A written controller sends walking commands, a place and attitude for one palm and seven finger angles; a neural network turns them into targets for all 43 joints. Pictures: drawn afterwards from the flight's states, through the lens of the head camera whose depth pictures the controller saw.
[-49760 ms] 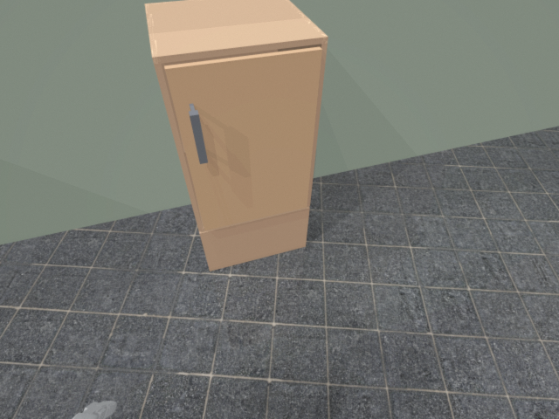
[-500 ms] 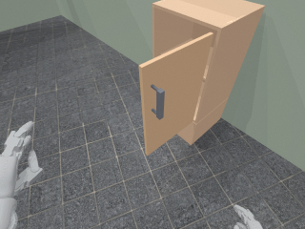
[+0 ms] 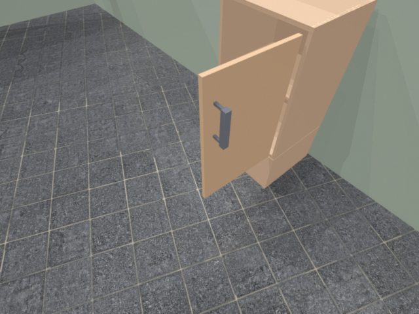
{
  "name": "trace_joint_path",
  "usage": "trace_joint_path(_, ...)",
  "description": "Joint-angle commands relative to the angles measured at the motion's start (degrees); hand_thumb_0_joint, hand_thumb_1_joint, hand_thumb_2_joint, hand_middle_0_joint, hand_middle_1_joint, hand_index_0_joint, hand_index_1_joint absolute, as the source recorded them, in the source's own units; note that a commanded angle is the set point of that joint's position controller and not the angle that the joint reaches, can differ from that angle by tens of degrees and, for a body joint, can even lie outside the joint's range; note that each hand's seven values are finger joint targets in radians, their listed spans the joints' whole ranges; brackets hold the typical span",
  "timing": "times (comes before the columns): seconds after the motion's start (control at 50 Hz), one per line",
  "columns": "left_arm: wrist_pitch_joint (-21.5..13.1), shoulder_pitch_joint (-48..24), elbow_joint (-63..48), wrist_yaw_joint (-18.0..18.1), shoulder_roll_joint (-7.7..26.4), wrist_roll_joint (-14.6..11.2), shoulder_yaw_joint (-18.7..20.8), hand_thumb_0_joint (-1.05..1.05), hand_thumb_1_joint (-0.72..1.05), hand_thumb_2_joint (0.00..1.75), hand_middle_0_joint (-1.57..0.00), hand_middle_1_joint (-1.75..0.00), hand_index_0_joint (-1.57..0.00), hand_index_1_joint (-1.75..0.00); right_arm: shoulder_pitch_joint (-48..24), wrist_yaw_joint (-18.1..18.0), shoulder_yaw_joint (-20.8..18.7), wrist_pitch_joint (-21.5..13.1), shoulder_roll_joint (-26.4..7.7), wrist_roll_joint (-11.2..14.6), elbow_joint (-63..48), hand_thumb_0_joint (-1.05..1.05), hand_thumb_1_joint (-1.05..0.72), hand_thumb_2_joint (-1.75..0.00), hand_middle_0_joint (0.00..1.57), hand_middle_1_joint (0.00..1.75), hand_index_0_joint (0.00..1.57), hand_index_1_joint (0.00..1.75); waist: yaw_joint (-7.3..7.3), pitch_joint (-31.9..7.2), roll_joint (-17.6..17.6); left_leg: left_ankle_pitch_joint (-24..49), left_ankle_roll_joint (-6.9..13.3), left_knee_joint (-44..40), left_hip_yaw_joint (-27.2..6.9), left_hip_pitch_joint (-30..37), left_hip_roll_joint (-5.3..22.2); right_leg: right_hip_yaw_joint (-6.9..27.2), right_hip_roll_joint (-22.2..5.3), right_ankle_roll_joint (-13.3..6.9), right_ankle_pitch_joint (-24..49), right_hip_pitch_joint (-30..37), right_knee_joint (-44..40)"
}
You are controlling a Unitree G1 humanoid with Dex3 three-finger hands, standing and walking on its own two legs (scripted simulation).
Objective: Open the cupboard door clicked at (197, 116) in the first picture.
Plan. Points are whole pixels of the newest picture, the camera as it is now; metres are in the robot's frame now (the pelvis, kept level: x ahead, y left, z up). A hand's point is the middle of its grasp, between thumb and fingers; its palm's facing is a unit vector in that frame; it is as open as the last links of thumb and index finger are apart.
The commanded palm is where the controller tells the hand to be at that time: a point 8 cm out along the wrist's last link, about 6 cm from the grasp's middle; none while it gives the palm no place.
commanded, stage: let the arm hang, fingers relaxed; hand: left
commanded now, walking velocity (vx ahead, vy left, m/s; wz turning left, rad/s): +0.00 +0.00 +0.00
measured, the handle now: (220, 125) +0.63 +0.01 -0.05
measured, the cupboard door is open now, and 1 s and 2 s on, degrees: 88 88 88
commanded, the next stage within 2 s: look to check the result in 0.54 s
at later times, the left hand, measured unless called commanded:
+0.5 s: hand out of the picture +0.08 +0.23 -0.16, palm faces -0.01 -0.96 -0.29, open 7.4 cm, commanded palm none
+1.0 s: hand out of the picture +0.11 +0.23 -0.15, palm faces -0.03 -0.95 -0.32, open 7.4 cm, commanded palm none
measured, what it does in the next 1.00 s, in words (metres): stands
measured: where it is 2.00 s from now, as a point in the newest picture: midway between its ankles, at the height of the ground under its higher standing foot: outside the picture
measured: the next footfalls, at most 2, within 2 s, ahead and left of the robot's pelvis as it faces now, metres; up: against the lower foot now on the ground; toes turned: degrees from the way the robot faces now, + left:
none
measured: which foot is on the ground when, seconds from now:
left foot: down 0.00-1.00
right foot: down 0.00-1.00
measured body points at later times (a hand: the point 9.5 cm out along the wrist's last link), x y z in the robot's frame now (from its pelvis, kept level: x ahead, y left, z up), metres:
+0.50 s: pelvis +0.02 +0.01 +0.00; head +0.03 +0.00 +0.45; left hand +0.08 +0.28 -0.14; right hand +0.07 -0.26 -0.15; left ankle +0.07 +0.12 -0.74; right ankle +0.01 -0.11 -0.74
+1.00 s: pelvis +0.04 +0.00 +0.01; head +0.06 -0.01 +0.46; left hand +0.11 +0.28 -0.13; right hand +0.11 -0.28 -0.14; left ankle +0.07 +0.12 -0.74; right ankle +0.01 -0.11 -0.74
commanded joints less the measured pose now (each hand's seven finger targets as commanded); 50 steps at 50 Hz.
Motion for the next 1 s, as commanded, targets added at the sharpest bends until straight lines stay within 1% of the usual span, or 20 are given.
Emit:
trace_joint_path(0.0,-1.90,-3.24,-2.19,0.60,8.95,-0.17,2.01,0.00,0.90,0.90,-0.20,-0.30,-0.20,-0.30,-0.11,-0.69,-1.75,-1.24,-8.61,0.14,-2.01,0.00,-0.90,-0.90,0.20,0.30,0.20,0.30,-1.14,-0.03,-2.79,-11.11,2.13,-5.32,-4.32,3.26,3.82,6.93,-6.63,-2.80,-15.59,-8.01,-10.11)
trace_joint_path(0.08,-1.62,-2.67,-1.03,0.57,9.21,-0.09,2.20,0.00,0.90,0.90,-0.20,-0.30,-0.20,-0.30,-0.05,-0.65,-1.83,-1.26,-8.82,-0.08,-1.12,0.00,-0.90,-0.90,0.20,0.30,0.20,0.30,-0.60,-0.10,-0.48,-15.24,2.42,-7.91,-5.73,1.48,4.26,6.22,-5.99,-2.54,-16.04,-6.96,-8.36)
trace_joint_path(0.1,-1.60,-2.69,-0.81,0.56,9.47,-0.03,2.27,0.00,0.90,0.90,-0.20,-0.30,-0.20,-0.30,-0.26,-0.63,-1.89,-1.31,-8.93,-0.10,-0.99,0.00,-0.90,-0.90,0.20,0.30,0.20,0.30,-0.50,0.06,-0.79,-15.95,2.48,-8.51,-6.08,0.84,4.34,6.19,-5.87,-2.49,-15.66,-6.55,-7.93)
trace_joint_path(0.12,-1.77,-2.59,-0.94,0.58,10.01,0.00,2.41,0.00,0.90,0.90,-0.20,-0.30,-0.20,-0.30,-0.47,-0.66,-2.06,-1.46,-9.66,-0.03,-1.12,0.00,-0.90,-0.90,0.20,0.30,0.20,0.30,-0.21,-0.86,-0.24,-15.59,2.67,-8.80,-6.31,0.98,4.51,6.24,-5.77,-2.61,-14.68,-5.60,-7.50)
trace_joint_path(0.2,-2.16,-3.22,-0.56,0.61,9.86,-0.06,2.32,0.00,0.90,0.90,-0.20,-0.30,-0.20,-0.30,-1.48,-0.62,-1.88,-2.14,-9.65,0.08,-0.67,0.00,-0.90,-0.90,0.20,0.30,0.20,0.30,0.05,-2.38,-0.60,-11.86,2.80,-9.71,-6.90,1.68,5.11,5.62,-6.06,-2.37,-8.99,-3.08,-6.14)
trace_joint_path(0.22,-2.36,-3.19,-0.61,0.64,10.32,-0.01,2.43,0.00,0.90,0.90,-0.20,-0.30,-0.20,-0.30,-1.92,-0.64,-1.97,-2.30,-10.21,0.24,-0.83,0.00,-0.90,-0.90,0.20,0.30,0.20,0.30,0.16,-2.97,0.15,-10.43,2.81,-9.64,-6.62,2.33,5.28,5.64,-6.16,-2.41,-7.86,-2.64,-6.10)
trace_joint_path(0.3,-2.51,-4.60,-0.47,0.65,10.57,-0.04,2.24,0.00,0.90,0.90,-0.20,-0.30,-0.20,-0.30,-2.82,-0.51,-1.81,-2.46,-10.03,0.27,-0.44,0.00,-0.90,-0.90,0.20,0.30,0.20,0.30,-0.10,-1.42,-0.89,-8.04,2.55,-9.76,-6.07,2.82,5.02,5.62,-6.70,-2.11,-6.76,-3.11,-6.88)
trace_joint_path(0.4,-3.02,-6.14,-0.74,0.68,11.28,-0.13,2.14,0.00,0.90,0.90,-0.20,-0.30,-0.20,-0.30,-3.86,-0.46,-1.74,-2.74,-10.53,0.34,-0.29,0.00,-0.90,-0.90,0.20,0.30,0.20,0.30,-0.47,-3.55,-0.96,-1.55,2.20,-8.02,-4.52,5.96,4.79,6.14,-7.37,-1.95,-3.51,-2.23,-7.86)
trace_joint_path(0.42,-3.15,-6.46,-0.94,0.72,11.60,-0.09,2.27,0.00,0.90,0.90,-0.20,-0.30,-0.20,-0.30,-4.17,-0.48,-1.77,-2.81,-10.97,0.44,-0.52,0.00,-0.90,-0.90,0.20,0.30,0.20,0.30,-0.46,-3.75,-1.49,-0.01,2.24,-7.74,-4.57,6.34,4.85,6.20,-7.24,-1.97,-2.43,-1.98,-7.83)
trace_joint_path(0.48,-3.32,-7.28,-0.86,0.74,11.62,-0.22,2.14,0.00,0.90,0.90,-0.20,-0.30,-0.20,-0.30,-5.02,-0.51,-1.67,-2.99,-11.23,0.37,-0.36,0.00,-0.90,-0.90,0.20,0.30,0.20,0.30,-0.65,-5.18,-1.08,3.09,2.05,-7.38,-4.18,7.82,5.09,6.13,-7.64,-1.80,0.72,-0.76,-7.92)
trace_joint_path(0.52,-3.38,-7.44,-1.02,0.78,11.84,-0.16,2.16,0.00,0.90,0.90,-0.20,-0.30,-0.20,-0.30,-5.80,-0.54,-1.66,-2.97,-11.67,0.48,-0.61,0.00,-0.90,-0.90,0.20,0.30,0.20,0.30,-0.52,-4.87,-0.69,3.86,2.02,-7.29,-3.98,8.04,5.22,6.20,-7.54,-1.73,1.46,-0.71,-8.24)
trace_joint_path(0.54,-3.31,-7.82,-0.78,0.76,11.82,-0.19,2.07,0.00,0.90,0.90,-0.20,-0.30,-0.20,-0.30,-5.98,-0.52,-1.55,-2.98,-11.54,0.42,-0.49,0.00,-0.90,-0.90,0.20,0.30,0.20,0.30,-0.62,-4.64,-1.32,3.90,1.99,-7.60,-4.08,8.06,5.28,5.89,-7.69,-1.66,1.58,-0.62,-8.22)
trace_joint_path(0.56,-3.34,-7.87,-0.84,0.76,11.84,-0.23,2.06,0.00,0.90,0.90,-0.20,-0.30,-0.20,-0.30,-6.14,-0.54,-1.52,-3.03,-11.76,0.41,-0.46,0.00,-0.90,-0.90,0.20,0.30,0.20,0.30,-0.56,-5.32,-1.23,4.92,2.01,-7.46,-4.03,8.57,5.33,6.08,-7.79,-1.61,2.70,-0.02,-8.27)
trace_joint_path(0.66,-3.35,-8.57,-0.80,0.73,12.26,-0.25,1.98,0.00,0.90,0.90,-0.20,-0.30,-0.20,-0.30,-7.11,-0.52,-1.35,-2.94,-12.29,0.45,-0.52,0.00,-0.90,-0.90,0.20,0.30,0.20,0.30,-0.66,-5.04,-0.95,4.99,1.79,-7.70,-3.65,8.93,5.42,6.17,-7.92,-1.51,3.21,0.40,-9.06)
trace_joint_path(0.72,-3.50,-8.49,-0.95,0.76,12.53,-0.26,2.00,0.00,0.90,0.90,-0.20,-0.30,-0.20,-0.30,-7.59,-0.56,-1.45,-2.92,-12.89,0.52,-0.78,0.00,-0.90,-0.90,0.20,0.30,0.20,0.30,-0.52,-5.37,-1.98,6.02,1.79,-7.31,-3.41,9.57,5.45,6.18,-7.94,-1.45,4.54,0.66,-9.46)
trace_joint_path(0.8,-3.53,-9.02,-0.94,0.79,12.76,-0.35,1.93,0.00,0.90,0.90,-0.20,-0.30,-0.20,-0.30,-7.69,-0.59,-1.35,-2.97,-13.14,0.47,-0.68,0.00,-0.90,-0.90,0.20,0.30,0.20,0.30,-0.76,-6.61,-1.49,7.48,1.65,-7.31,-3.31,10.38,5.59,6.24,-8.11,-1.44,7.00,2.03,-9.25)
trace_joint_path(0.84,-3.57,-9.05,-0.90,0.81,13.02,-0.32,1.94,0.00,0.90,0.90,-0.20,-0.30,-0.20,-0.30,-7.91,-0.59,-1.35,-3.04,-13.31,0.52,-0.78,0.00,-0.90,-0.90,0.20,0.30,0.20,0.30,-0.69,-6.90,-1.94,8.43,1.67,-7.23,-3.13,10.69,5.74,6.02,-8.27,-1.37,8.23,2.38,-9.16)
trace_joint_path(0.88,-3.49,-9.11,-0.91,0.81,13.07,-0.37,1.92,0.00,0.90,0.90,-0.20,-0.30,-0.20,-0.30,-7.94,-0.64,-1.24,-3.02,-13.43,0.52,-0.63,0.00,-0.90,-0.90,0.20,0.30,0.20,0.30,-0.66,-6.98,-1.24,8.89,1.56,-7.39,-3.13,10.81,5.79,5.89,-8.20,-1.33,8.59,2.89,-9.02)
trace_joint_path(0.92,-3.57,-8.80,-0.97,0.89,13.05,-0.31,1.95,0.00,0.90,0.90,-0.20,-0.30,-0.20,-0.30,-8.13,-0.69,-1.28,-3.03,-13.57,0.59,-0.84,0.00,-0.90,-0.90,0.20,0.30,0.20,0.30,-0.50,-7.09,-2.31,9.65,1.71,-7.13,-3.13,11.29,5.83,5.94,-8.18,-1.31,9.45,2.86,-9.16)
trace_joint_path(0.98,-3.40,-9.04,-0.83,0.84,12.92,-0.38,1.82,0.00,0.90,0.90,-0.20,-0.30,-0.20,-0.30,-8.02,-0.67,-1.14,-2.94,-13.35,0.52,-0.57,0.00,-0.90,-0.90,0.20,0.30,0.20,0.30,-0.65,-6.40,-1.26,8.72,1.54,-7.64,-2.97,11.06,5.85,6.04,-8.16,-1.27,8.31,2.84,-9.47)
